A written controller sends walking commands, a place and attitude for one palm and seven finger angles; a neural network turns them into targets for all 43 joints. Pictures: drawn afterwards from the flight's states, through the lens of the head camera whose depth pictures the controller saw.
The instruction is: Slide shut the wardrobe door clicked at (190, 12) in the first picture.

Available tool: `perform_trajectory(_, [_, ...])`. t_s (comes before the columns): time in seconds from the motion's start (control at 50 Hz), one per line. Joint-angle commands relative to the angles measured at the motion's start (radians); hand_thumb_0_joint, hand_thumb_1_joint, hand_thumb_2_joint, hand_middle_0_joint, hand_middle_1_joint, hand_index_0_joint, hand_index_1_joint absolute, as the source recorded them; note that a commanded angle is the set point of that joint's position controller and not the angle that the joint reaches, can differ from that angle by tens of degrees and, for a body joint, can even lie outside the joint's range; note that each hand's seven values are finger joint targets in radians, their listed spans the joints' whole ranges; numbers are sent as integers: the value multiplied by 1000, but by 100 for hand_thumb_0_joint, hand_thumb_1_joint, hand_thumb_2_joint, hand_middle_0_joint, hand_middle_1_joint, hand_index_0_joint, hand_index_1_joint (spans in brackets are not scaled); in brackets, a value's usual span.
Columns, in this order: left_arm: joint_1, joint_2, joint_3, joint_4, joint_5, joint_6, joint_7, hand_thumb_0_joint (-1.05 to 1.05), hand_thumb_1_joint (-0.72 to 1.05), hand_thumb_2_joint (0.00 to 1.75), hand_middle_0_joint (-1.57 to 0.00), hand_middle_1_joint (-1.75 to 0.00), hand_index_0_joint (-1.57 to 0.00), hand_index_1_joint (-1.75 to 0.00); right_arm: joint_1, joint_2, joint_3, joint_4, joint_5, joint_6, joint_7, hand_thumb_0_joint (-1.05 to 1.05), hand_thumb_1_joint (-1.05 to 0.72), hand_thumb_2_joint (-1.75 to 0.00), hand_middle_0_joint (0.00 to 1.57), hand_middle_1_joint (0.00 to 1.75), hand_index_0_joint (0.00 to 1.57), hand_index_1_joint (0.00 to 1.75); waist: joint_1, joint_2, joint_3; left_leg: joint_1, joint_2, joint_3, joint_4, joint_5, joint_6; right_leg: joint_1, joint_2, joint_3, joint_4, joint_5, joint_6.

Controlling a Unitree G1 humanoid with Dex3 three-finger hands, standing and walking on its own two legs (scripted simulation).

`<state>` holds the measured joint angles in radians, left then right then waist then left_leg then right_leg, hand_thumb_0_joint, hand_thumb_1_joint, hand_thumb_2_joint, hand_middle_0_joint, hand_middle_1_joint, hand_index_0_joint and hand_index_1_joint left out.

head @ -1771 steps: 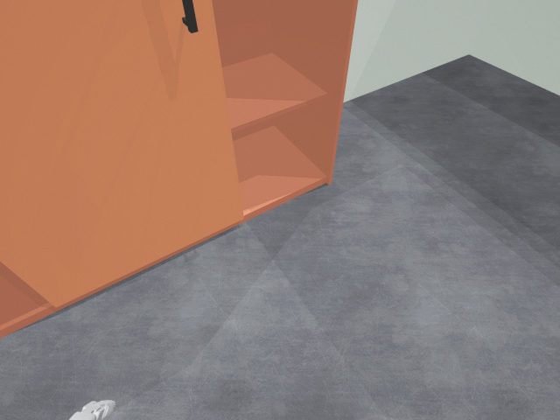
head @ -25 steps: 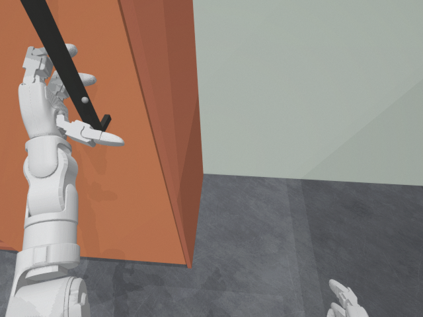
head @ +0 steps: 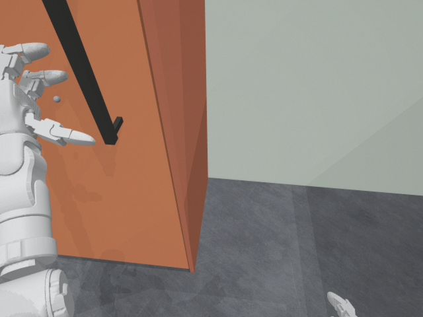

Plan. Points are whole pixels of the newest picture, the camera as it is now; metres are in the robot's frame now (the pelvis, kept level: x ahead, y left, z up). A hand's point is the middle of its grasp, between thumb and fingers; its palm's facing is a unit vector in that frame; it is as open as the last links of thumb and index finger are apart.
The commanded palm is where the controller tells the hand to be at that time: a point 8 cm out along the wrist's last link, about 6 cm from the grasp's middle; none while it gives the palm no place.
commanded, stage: slip the hand off the handle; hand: left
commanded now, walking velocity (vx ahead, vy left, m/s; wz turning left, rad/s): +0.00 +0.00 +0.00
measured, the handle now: (93, 74) +0.41 +0.23 +0.26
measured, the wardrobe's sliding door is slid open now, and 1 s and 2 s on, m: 0.00 0.00 0.00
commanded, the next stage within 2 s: draw the hand back to the body in 0.66 s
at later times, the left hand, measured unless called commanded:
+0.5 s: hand (18, 136) +0.28 +0.29 +0.24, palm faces +0.38 -0.92 -0.03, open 14.7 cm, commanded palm +0.23 +0.32 +0.23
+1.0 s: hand (30, 169) +0.25 +0.27 +0.21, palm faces +0.16 -0.98 -0.12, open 14.7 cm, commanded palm +0.19 +0.32 +0.22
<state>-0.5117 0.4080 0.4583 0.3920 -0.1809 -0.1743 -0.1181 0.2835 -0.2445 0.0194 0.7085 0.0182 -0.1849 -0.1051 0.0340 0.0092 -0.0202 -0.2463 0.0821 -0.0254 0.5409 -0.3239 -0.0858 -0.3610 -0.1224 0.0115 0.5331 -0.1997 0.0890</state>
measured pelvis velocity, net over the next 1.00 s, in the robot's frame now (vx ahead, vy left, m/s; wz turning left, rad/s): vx -0.01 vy -0.01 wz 0.02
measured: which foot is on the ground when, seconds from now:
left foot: down 0.00-1.00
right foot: down 0.00-1.00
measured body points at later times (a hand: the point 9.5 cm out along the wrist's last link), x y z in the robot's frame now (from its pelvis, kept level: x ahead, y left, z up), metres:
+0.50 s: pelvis +0.00 -0.01 +0.00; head -0.02 -0.03 +0.45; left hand +0.25 +0.33 +0.24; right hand +0.19 -0.24 -0.08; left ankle -0.03 +0.18 -0.73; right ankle +0.04 -0.18 -0.73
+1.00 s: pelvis -0.01 -0.01 +0.00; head -0.04 -0.03 +0.45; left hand +0.23 +0.32 +0.22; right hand +0.19 -0.22 -0.07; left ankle -0.03 +0.18 -0.73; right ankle +0.04 -0.18 -0.73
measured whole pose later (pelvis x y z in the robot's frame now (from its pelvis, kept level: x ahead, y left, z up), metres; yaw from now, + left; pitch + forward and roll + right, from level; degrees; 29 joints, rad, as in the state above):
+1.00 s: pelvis -0.01 -0.01 +0.00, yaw +1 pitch -5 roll +0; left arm -0.09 0.44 0.48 -0.06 -0.32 0.24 -0.37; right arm 0.24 -0.26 0.08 0.63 0.05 -0.24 -0.14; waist 0.08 0.06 -0.01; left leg -0.13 0.09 -0.05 0.54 -0.33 -0.09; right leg -0.24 -0.12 -0.01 0.54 -0.22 0.08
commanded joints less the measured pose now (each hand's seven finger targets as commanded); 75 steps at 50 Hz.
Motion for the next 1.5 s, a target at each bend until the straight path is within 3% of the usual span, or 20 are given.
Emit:
perform_trajectory(0.0, [-299,283,107,-226,-33,-52,3,0,-55,20,-25,-115,-25,-115,-61,-134,-53,-154,1,-48,-4,0,-90,-90,20,30,20,30,27,28,-284,-48,-79,86,-91,292,66,264,92,-74,-5,213,-89])
perform_trajectory(0.06, [-240,274,114,-307,-41,-56,-4,0,-55,20,-25,-115,-25,-115,-74,-131,-54,-174,-1,-46,4,0,-90,-90,20,30,20,30,39,40,-303,-35,-80,92,-88,309,67,285,93,-73,2,232,-90])
perform_trajectory(0.26, [-152,252,113,-453,-73,-15,-21,0,-55,20,-25,-115,-25,-115,-114,-124,-47,-187,0,-64,-20,0,-90,-90,20,30,20,30,28,26,-225,-24,-86,95,-92,196,76,250,96,-70,-25,118,-80])
perform_trajectory(0.3, [-104,272,143,-460,-80,-5,-26,0,-55,20,-25,-115,-25,-115,-123,-124,-44,-186,0,-67,-22,0,-90,-90,20,30,20,30,38,34,-212,-32,-86,93,-93,191,74,254,93,-70,-25,113,-80])
perform_trajectory(0.56, [63,193,105,-621,-134,54,-60,0,-55,20,-25,-115,-25,-115,-158,-110,-20,-209,-3,-105,-29,0,-90,-90,20,30,20,30,46,23,-131,-26,-92,76,-88,137,75,233,95,-74,-34,41,-76])
perform_trajectory(0.6, [91,215,130,-644,-138,58,-60,0,-55,20,-25,-115,-25,-115,-166,-113,-20,-208,-2,-110,-31,0,-90,-90,20,30,20,30,52,36,-129,-29,-92,74,-90,126,74,233,94,-73,-37,24,-76])
perform_trajectory(0.76, [19,210,106,-652,-135,68,-55,0,-55,20,-25,-115,-25,-115,-168,-109,-11,-187,-7,-130,-51,0,-90,-90,20,30,20,30,35,55,-108,-30,-96,61,-94,82,72,214,96,-70,-57,-42,-76])
perform_trajectory(0.78, [117,224,59,-564,-114,158,-107,0,-55,20,-25,-115,-25,-115,-171,-127,-5,-189,9,-126,-56,0,-90,-90,20,30,20,30,40,73,-114,-29,-90,60,-113,56,80,227,96,-75,-54,-48,-82])
perform_trajectory(0.82, [46,224,46,-653,-123,232,-150,0,-55,20,-25,-115,-25,-115,-193,-121,2,-219,19,-126,-61,0,-90,-90,20,30,20,30,42,114,-133,-8,-99,57,-113,83,83,241,94,-77,-58,-14,-83])
perform_trajectory(0.98, [180,366,182,-664,-197,434,-309,0,-55,20,-25,-115,-25,-115,-211,-138,22,-279,44,-124,-32,0,-90,-90,20,30,20,30,69,54,-157,19,-99,60,-115,174,90,296,115,-100,-55,82,-84])
perform_trajectory(1.0, [201,381,210,-653,-212,444,-322,0,-55,20,-25,-115,-25,-115,-206,-137,21,-282,47,-121,-25,0,-90,-90,20,30,20,30,71,33,-149,17,-99,61,-116,188,89,298,121,-107,-56,95,-84])
perform_trajectory(1.08, [279,306,188,-681,-241,434,-308,0,-55,20,-25,-115,-25,-115,-195,-127,21,-297,47,-126,-4,0,-90,-90,20,30,20,30,65,32,-97,9,-95,70,-118,185,83,262,129,-110,-66,86,-81])
perform_trajectory(1.24, [240,289,128,-735,-204,437,-299,0,-41,27,-25,-107,-25,-107,-185,-136,14,-292,47,-139,-19,0,-90,-90,20,30,20,30,44,70,-76,30,-93,76,-115,109,89,215,129,-94,-88,-12,-74])
perform_trajectory(1.26, [231,300,140,-761,-204,426,-295,0,-37,29,-24,-104,-24,-104,-187,-133,15,-289,43,-143,-21,0,-90,-90,20,30,20,30,45,86,-79,28,-93,74,-112,109,87,227,131,-91,-91,-17,-75])
perform_trajectory(1.28, [174,379,158,-983,-27,247,-62,0,-33,31,-24,-102,-24,-102,-177,-94,-10,-308,-8,-171,-4,0,-90,-90,20,30,20,30,61,73,-12,-13,-106,105,-122,128,74,228,134,-79,-153,-16,-56])
perform_trajectory(1.3, [402,243,113,-791,-26,203,32,0,-30,32,-24,-100,-24,-100,-175,-96,-3,-276,-12,-186,-6,0,-90,-90,20,30,20,30,45,25,23,-29,-93,111,-129,79,63,216,133,-101,-136,-56,-61])
perform_trajectory(1.32, [485,180,86,-800,-1,170,89,0,-26,34,-24,-98,-24,-98,-175,-93,-9,-254,-10,-180,-5,0,-90,-90,20,30,20,30,54,10,39,-31,-83,117,-139,68,64,226,128,-107,-131,-61,-61])
perform_trajectory(1.38, [534,182,86,-908,56,79,183,0,-15,39,-24,-92,-24,-92,-171,-95,-28,-229,-19,-177,-4,0,-90,-90,20,30,20,30,55,95,-70,19,-80,127,-138,108,72,290,116,-85,-115,-8,-66])
perform_trajectory(1.4, [534,172,74,-920,71,58,202,0,-12,41,-24,-89,-24,-89,-168,-91,-30,-219,-24,-179,-5,0,-90,-90,20,30,20,30,51,124,-67,24,-81,129,-138,125,72,294,113,-82,-113,13,-68])
perform_trajectory(1.48, [554,161,55,-913,110,5,246,0,3,48,-23,-81,-23,-81,-163,-90,-45,-193,-33,-177,-13,0,-90,-90,20,30,20,30,40,78,-53,38,-76,124,-151,149,77,302,114,-83,-123,31,-67])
